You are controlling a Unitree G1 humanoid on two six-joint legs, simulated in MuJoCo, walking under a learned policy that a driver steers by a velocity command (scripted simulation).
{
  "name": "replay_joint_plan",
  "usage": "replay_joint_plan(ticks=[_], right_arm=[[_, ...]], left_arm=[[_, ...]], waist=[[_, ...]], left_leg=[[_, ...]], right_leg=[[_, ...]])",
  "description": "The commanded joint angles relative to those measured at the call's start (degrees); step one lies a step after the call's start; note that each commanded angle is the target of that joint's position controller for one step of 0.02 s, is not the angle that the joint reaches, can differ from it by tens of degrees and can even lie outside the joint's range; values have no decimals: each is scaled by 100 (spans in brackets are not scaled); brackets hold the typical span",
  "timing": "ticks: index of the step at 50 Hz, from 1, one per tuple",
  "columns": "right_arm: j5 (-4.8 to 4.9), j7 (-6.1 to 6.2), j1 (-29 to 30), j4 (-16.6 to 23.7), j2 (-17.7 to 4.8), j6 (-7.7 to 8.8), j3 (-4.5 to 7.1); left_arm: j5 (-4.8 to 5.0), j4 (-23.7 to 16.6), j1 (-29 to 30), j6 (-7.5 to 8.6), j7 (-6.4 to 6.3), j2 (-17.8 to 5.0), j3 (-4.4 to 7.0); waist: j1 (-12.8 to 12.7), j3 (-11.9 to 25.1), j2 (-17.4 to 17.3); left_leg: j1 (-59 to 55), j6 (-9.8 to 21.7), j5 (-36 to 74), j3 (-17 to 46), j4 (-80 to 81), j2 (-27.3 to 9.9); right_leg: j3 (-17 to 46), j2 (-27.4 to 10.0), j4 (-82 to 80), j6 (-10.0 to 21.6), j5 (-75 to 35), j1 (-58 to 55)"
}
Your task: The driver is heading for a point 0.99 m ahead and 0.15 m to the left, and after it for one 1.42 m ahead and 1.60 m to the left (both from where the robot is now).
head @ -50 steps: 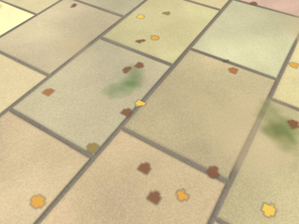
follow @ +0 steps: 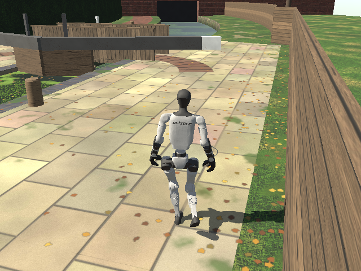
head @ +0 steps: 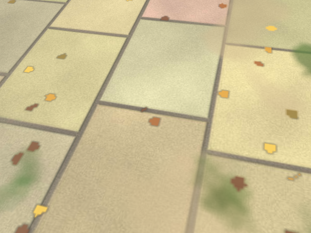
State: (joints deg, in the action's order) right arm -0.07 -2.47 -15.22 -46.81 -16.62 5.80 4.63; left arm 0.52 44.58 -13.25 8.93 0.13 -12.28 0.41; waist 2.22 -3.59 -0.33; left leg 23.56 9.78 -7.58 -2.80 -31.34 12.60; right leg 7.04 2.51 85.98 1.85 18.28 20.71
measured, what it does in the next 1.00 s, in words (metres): walks ahead: right foot, then left foot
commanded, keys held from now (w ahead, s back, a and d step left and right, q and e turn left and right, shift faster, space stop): q+shift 0.38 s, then shift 0.08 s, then e+shift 0.54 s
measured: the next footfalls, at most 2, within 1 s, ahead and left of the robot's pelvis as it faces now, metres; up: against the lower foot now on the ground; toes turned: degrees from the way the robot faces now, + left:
right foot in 0.26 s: +0.43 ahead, -0.11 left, +0.00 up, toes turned +26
left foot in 0.62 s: +0.26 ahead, +0.08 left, +0.00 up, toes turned +25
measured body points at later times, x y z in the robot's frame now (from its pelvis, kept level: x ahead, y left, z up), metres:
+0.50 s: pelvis +0.25 -0.06 +0.02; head +0.28 -0.03 +0.47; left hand +0.26 +0.24 -0.08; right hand +0.54 -0.24 -0.06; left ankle +0.21 +0.06 -0.64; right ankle +0.39 -0.13 -0.71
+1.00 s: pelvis +0.27 -0.07 +0.01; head +0.30 -0.08 +0.46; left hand +0.36 +0.23 -0.07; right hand +0.49 -0.30 -0.09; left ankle +0.22 +0.07 -0.71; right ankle +0.31 -0.18 -0.71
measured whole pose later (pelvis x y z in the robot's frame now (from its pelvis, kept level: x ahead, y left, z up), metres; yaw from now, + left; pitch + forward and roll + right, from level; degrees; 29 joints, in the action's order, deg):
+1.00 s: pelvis +0.27 -0.07 +0.01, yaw +10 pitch +2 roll +1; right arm 0.9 1.9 -7.1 -39.0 -15.5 -0.7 4.0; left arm 1.0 34.5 -13.3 -3.3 1.4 -16.5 4.3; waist -0.7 -0.7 -0.8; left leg 15.3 -3.1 -18.9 -13.0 -33.7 -8.1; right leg -3.7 -3.4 40.1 -1.0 16.1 22.7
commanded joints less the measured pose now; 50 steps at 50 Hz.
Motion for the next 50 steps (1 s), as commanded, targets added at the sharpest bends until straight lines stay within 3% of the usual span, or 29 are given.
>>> replay_joint_plan(ticks=[1,3,5,6,8,10,11,12,13,14,15,16,17,19,22,25,28,30,31,32,33,34,35,36,38,41,44,48,50], right_arm=[[-22,59,354,677,-387,98,-4],[76,140,468,745,-504,66,-4],[162,286,230,646,-687,-32,61],[225,344,-106,536,-733,-127,110],[320,413,-436,427,-736,-330,136],[303,456,-378,522,-484,-466,108],[291,486,-191,639,-374,-504,99],[267,493,11,784,-210,-521,66],[125,481,-212,936,202,-549,-53],[55,433,-1272,1024,339,-516,-135],[177,275,-1864,1107,-351,-522,-71],[213,306,-1255,984,-699,-639,47],[183,339,-669,1107,-848,-741,115],[144,387,-323,1281,-621,-894,100],[106,388,-156,1409,-95,-814,-69],[26,344,10,1389,-52,-749,-174],[-42,293,68,1279,-80,-769,-207],[-44,267,-55,1208,-177,-757,-158],[-69,298,-114,1270,-488,-758,-77],[-185,372,-391,1355,-973,-787,17],[-294,391,-96,1241,-1536,-840,213],[-346,414,76,1404,-1181,-738,142],[-295,415,639,1449,-821,-642,28],[-177,421,1078,1533,-542,-566,-49],[-93,458,1331,1528,-294,-499,-124],[-81,549,1018,1359,-319,-550,-68],[-47,575,808,1230,-654,-629,92],[113,464,817,1085,-895,-588,237],[173,397,642,922,-691,-567,229]], left_arm=[[-175,-762,-120,143,52,-731,145],[-284,-1065,77,68,-52,-792,165],[-383,-1409,716,38,-142,-492,89],[-351,-1483,867,-18,-173,-352,73],[-116,-1657,1041,-173,-239,-406,141],[22,-1794,1241,-256,-289,-645,258],[22,-1751,1106,-253,-302,-751,326],[-51,-1558,537,-223,-311,-841,392],[-195,-1386,-301,-229,-342,-969,402],[-381,-1549,-350,-289,-287,-997,324],[-246,-1460,44,-358,-223,-1153,415],[-231,-1657,397,-405,-271,-674,366],[-169,-1633,617,-494,-300,-476,275],[-190,-1544,999,-621,-306,-709,305],[-253,-1197,703,-620,-235,-945,405],[-140,-1029,670,-652,-135,-1019,420],[-18,-844,542,-696,25,-949,347],[46,-766,434,-738,67,-984,324],[71,-701,182,-733,75,-994,325],[-18,-796,116,-710,114,-674,236],[63,-1025,168,-660,65,-697,296],[88,-986,337,-704,-21,-1270,483],[147,-855,15,-813,-82,-1329,575],[100,-638,-388,-959,-183,-1247,599],[16,-626,-594,-1131,-273,-1141,625],[42,-999,-104,-1149,-191,-771,498],[24,-1343,255,-1119,53,-522,361],[61,-1423,-22,-1165,183,-822,490],[47,-1268,-472,-1184,85,-973,628]], waist=[[-723,163,972],[-839,-38,809],[-612,63,478],[-394,409,239],[-229,798,-271],[-227,760,-634],[-369,824,-712],[-634,1126,-658],[-724,2030,-17],[-210,2797,1442],[164,3244,1988],[-152,2521,1062],[-198,1724,457],[-27,888,295],[-77,962,515],[-112,1389,533],[-142,1303,767],[30,1013,859],[32,962,839],[52,1178,-166],[-78,949,-1663],[146,712,-1152],[-207,503,-1035],[-410,467,-934],[-489,411,-818],[-254,535,-614],[-41,780,-782],[-172,828,-892],[-386,856,-438]], left_leg=[[-838,1150,733,3522,1975,-1817],[500,956,2662,2560,1885,-1348],[1289,582,3520,1826,1438,-697],[1270,258,3235,1801,1186,-521],[769,-142,2299,2161,770,-446],[231,-348,1236,2696,307,-527],[-19,-486,945,2799,-134,-524],[-143,-714,877,2592,-1061,-366],[336,-963,-1235,2027,-2792,-153],[1194,-1107,-4088,1749,-4174,164],[1716,-1209,-3441,1561,-5282,-691],[1966,-1378,-2765,1253,-5561,-1046],[2068,-1439,-2144,989,-5409,-1197],[1572,-1469,-1657,720,-4820,-1414],[920,-1391,-1652,438,-3722,-1354],[121,-1239,-1463,457,-2472,-1334],[-666,-1076,-1156,419,-1104,-1238],[-1574,-860,-440,166,329,-1004],[-2124,-648,-386,441,552,-1293],[-2725,-184,53,1730,831,-2662],[-1745,707,298,2583,1335,-3895],[-1097,907,167,2438,1579,-3723],[-838,587,190,1879,1583,-3357],[-804,303,254,1360,1548,-3012],[-757,163,773,754,1460,-2878],[-1447,141,893,363,1270,-2897],[-1698,176,1192,163,1062,-3126],[-1655,-28,1444,13,647,-3391],[-1135,-605,684,-482,-271,-3072]], right_leg=[[303,-494,-438,-12,253,1798],[-155,-545,-1947,-283,3,948],[-651,-83,-3630,-431,-1015,-90],[-739,235,-4228,-479,-1790,-596],[-565,618,-5113,-635,-2308,-921],[-208,561,-5906,-679,-2439,-875],[-64,423,-6318,-618,-2753,-1038],[13,93,-6704,-467,-3340,-1645],[1004,-1256,-6185,98,-4550,-3088],[2673,-2756,-5609,1142,-6903,-4098],[3904,-3664,-5851,1805,-4625,-3960],[3157,-2906,-6172,1645,-2762,-3285],[2141,-2355,-6403,1269,-1774,-2399],[1100,-1716,-6780,1009,-1795,-890],[360,-1468,-6888,1180,-3107,-546],[233,-1590,-6819,1368,-3500,-556],[328,-1453,-6848,1261,-2109,-317],[354,-1192,-6686,894,-1028,209],[416,-1009,-6531,511,-387,665],[45,-517,-5344,28,991,1321],[-815,16,-3978,-238,1657,1966],[-422,-255,-2656,-416,1545,1771],[-363,-251,-2026,-454,1184,1819],[-395,-300,-1598,-565,850,1812],[-445,-382,-1035,-768,324,1807],[-626,-645,-2089,-845,-166,1974],[-866,-772,-3343,-691,95,1355],[-1275,-552,-4478,-301,90,519],[-1268,-243,-5563,64,-939,-524]])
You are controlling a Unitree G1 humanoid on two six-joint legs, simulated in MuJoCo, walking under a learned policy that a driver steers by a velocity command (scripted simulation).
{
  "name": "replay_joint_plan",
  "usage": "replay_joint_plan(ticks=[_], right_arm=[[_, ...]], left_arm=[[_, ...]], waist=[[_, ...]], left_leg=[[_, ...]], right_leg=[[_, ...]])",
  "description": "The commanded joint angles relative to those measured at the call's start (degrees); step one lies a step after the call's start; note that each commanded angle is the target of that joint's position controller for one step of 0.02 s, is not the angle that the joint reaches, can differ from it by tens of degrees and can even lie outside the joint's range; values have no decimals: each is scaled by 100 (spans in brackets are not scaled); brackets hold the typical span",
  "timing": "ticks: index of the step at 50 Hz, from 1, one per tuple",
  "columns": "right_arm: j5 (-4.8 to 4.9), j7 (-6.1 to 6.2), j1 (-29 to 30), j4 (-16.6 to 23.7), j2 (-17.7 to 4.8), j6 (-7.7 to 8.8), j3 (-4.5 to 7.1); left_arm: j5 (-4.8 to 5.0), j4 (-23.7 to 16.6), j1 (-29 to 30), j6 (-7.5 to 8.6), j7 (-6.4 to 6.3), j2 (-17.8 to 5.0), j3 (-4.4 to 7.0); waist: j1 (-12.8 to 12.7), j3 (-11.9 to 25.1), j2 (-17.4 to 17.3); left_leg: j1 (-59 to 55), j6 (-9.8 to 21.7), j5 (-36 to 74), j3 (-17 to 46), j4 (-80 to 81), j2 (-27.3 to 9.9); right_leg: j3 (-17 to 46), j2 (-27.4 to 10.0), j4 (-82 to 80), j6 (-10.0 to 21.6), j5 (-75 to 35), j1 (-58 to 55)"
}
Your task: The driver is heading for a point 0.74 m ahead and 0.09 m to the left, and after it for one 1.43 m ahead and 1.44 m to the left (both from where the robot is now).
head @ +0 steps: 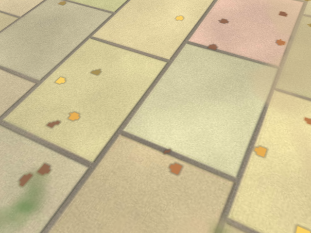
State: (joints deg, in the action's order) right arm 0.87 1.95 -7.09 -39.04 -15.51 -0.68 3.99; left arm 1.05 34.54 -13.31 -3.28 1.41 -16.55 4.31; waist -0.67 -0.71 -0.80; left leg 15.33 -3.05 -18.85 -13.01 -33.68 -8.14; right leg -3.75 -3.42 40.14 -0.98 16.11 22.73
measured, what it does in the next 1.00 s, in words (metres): walks ahead: left foot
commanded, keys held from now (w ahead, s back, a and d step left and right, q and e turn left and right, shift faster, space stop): e+shift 0.04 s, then q+shift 0.16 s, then w+q+shift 0.48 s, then w+e+shift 0.32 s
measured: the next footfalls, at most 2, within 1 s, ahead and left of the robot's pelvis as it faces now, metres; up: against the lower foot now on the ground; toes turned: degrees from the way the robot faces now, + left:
left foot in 0.78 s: +0.33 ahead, +0.28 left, +0.00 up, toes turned +25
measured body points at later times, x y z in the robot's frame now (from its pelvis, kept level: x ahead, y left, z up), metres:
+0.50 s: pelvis +0.06 -0.02 +0.02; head +0.05 -0.01 +0.47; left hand +0.14 +0.26 -0.09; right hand +0.18 -0.30 -0.08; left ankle +0.12 +0.17 -0.61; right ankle +0.01 -0.11 -0.73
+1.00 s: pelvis +0.34 +0.21 +0.00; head +0.34 +0.23 +0.45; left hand +0.39 +0.49 -0.12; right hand +0.42 -0.04 -0.12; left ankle +0.29 +0.26 -0.73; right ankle +0.39 +0.02 -0.60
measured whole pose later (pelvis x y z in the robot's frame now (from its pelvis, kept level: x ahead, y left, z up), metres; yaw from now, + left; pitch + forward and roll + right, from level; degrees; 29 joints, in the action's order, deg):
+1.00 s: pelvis +0.34 +0.21 +0.00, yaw +15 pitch -1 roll +0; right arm -0.9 -1.9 -24.0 -47.1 -11.6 6.1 3.1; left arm 3.9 46.4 -13.0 3.5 0.9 -15.5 3.8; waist 2.5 -0.9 3.3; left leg 10.6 3.6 -20.6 -10.4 -31.4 0.2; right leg 6.1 -7.0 77.9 3.7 6.5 37.7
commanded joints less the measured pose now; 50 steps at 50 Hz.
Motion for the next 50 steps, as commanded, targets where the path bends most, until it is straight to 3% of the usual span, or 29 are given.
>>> replay_joint_plan(ticks=[1,2,3,4,5,6,7,9,10,12,13,15,18,22,27,32,35,37,38,39,40,41,42,43,44,45,47,49,50], right_arm=[[-65,-80,-314,160,-562,84,250],[-273,-71,248,713,-212,120,94],[-199,-56,640,657,-587,149,175],[-36,-35,598,540,-683,121,204],[-22,28,331,321,-636,68,213],[-75,65,145,186,-640,6,209],[-115,46,-118,28,-562,-42,195],[-46,-24,-584,-255,-367,-96,126],[2,-42,-518,-244,-328,-105,98],[86,-118,-205,-38,-617,-45,135],[123,-130,-59,66,-779,-5,191],[138,-117,-119,61,-861,84,275],[87,-106,-458,-63,-656,204,309],[76,-179,-607,-39,-425,214,277],[115,-269,-385,184,-262,191,159],[168,-452,116,465,-185,196,27],[186,-523,195,499,-192,188,-26],[156,-479,-276,401,-429,173,72],[198,-451,-1270,153,-773,167,266],[237,-371,-2739,-314,-1338,148,562],[141,-270,-2984,-521,-1973,168,647],[7,-284,-2939,-212,-1863,359,493],[-72,-389,-2756,-210,-1166,524,326],[-49,-438,-2598,-331,-1062,611,293],[-39,-475,-2212,-322,-878,659,232],[-146,-465,-1720,-297,-513,671,124],[-246,-420,-1276,-285,-145,788,27],[-170,-359,-1275,-423,-108,853,19],[-191,-289,-1335,-502,-193,857,40]], left_arm=[[-17,-239,-819,65,-158,-1167,451],[-170,-428,-831,160,-190,-1939,572],[-304,-472,-866,302,-109,-1478,438],[-314,-452,-615,389,-100,-1225,309],[-187,-462,-170,398,-147,-938,223],[-67,-480,206,373,-181,-596,89],[-84,-459,407,384,-203,-360,-38],[-255,-303,544,451,-197,-60,-171],[-313,-250,543,480,-212,-72,-167],[-229,-50,-42,482,-260,-851,115],[-210,26,-147,516,-283,-941,153],[-154,174,-268,645,-328,-772,138],[-93,328,-212,838,-339,-556,122],[-158,451,-69,959,-285,-495,142],[-184,717,-230,943,-232,-614,192],[-112,910,-320,872,-190,-846,278],[-39,991,-326,787,-95,-986,322],[35,1135,-398,749,-72,-1262,360],[43,1185,-243,697,-80,-1352,338],[17,1212,-154,715,-98,-1187,217],[-147,1064,-517,762,-95,-85,-102],[168,921,-771,1044,-111,57,-194],[502,786,150,1126,-140,-630,-9],[526,661,382,1154,-163,-506,-22],[255,728,427,1162,-210,-364,-60],[180,740,139,1065,-189,-236,-44],[331,988,-417,792,-70,-265,28],[291,1097,-391,588,-8,-193,45],[271,1036,-269,531,11,-76,24]], waist=[[-151,554,882],[-93,640,2550],[-553,1270,1462],[-398,1106,1023],[-141,1007,571],[10,921,545],[158,967,652],[286,955,634],[211,785,633],[-230,546,988],[-298,351,1027],[-266,50,829],[-83,-59,640],[47,-167,628],[3,-473,478],[-84,-851,423],[-37,-998,330],[363,-756,584],[1025,-229,683],[1784,554,450],[1268,712,-1530],[979,2209,-1929],[1310,1619,-593],[1105,780,-572],[834,411,-210],[439,282,-640],[92,167,-605],[50,-157,-257],[35,-287,-382]], left_leg=[[880,159,553,28,-1627,-393],[2947,-287,-2055,458,-3291,635],[3085,-163,-2060,1470,-4142,637],[2968,13,-1569,1559,-4258,534],[2824,69,-1053,1605,-4012,384],[2576,38,-650,1592,-3776,312],[2045,-1,-255,1502,-3772,329],[1347,-77,232,1491,-3210,338],[1262,-92,314,1549,-2751,356],[2023,-16,339,1447,-2584,454],[2546,60,406,1682,-2558,413],[3579,182,518,2132,-2731,429],[4255,244,754,2272,-3179,344],[4137,116,1235,1938,-3601,98],[4235,179,1663,1688,-3291,-157],[3982,577,1668,1303,-2254,-350],[3057,900,1139,885,-1565,-173],[1704,1142,222,487,-1312,441],[343,1294,110,294,-982,868],[-1952,1442,608,328,-696,1204],[-3294,1606,-906,2628,-223,-11],[-3791,2149,-3059,5768,1370,-1142],[-3320,1643,-2794,5309,1984,-1318],[-2581,1502,-2291,4815,1976,-1409],[-1754,1199,-1162,3888,1535,-1177],[-1137,1115,-1305,3482,1627,-1095],[-491,831,-479,2717,1934,-893],[-413,579,637,1665,2102,-643],[-445,488,920,1398,2269,-625]], right_leg=[[1096,-323,-1508,780,-2790,-1739],[3663,-1690,-1734,2048,-4169,-2450],[3477,-1954,-1934,2337,-3787,-2512],[2800,-1761,-1888,2025,-3446,-2209],[2222,-1415,-1778,1623,-2971,-1947],[1818,-1212,-1758,1378,-2856,-1661],[1400,-995,-1779,1266,-3034,-1315],[832,-802,-1976,1185,-2648,-983],[721,-796,-2077,1170,-2346,-951],[1370,-1193,-2828,1343,604,-1447],[1861,-1468,-3112,1384,1558,-1710],[2320,-1819,-3375,1348,2243,-2411],[1768,-1790,-3455,1058,1875,-2857],[733,-1577,-3538,941,1308,-2303],[-103,-1616,-3589,947,814,-2259],[-890,-1694,-3686,778,349,-2722],[-1363,-1608,-3539,738,-624,-2689],[-1397,-1687,-2738,861,-3472,-2545],[-1461,-1606,-1426,849,-4921,-2318],[-1459,-1315,399,687,-5148,-1244],[-1219,-513,3211,271,314,969],[944,487,4825,305,1915,1746],[1400,337,4989,417,1233,2197],[1299,146,4740,493,638,2559],[1443,-271,4355,558,222,2236],[1355,-442,4213,560,-451,2166],[1349,-665,4165,537,-1118,1735],[1334,-713,3913,488,-1269,1882],[1272,-675,3770,437,-1486,2098]])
